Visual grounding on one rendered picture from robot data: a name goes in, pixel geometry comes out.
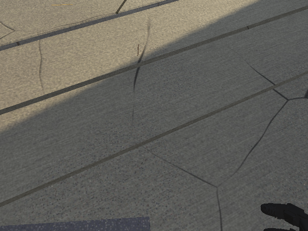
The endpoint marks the right robot hand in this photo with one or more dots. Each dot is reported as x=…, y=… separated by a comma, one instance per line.
x=289, y=212

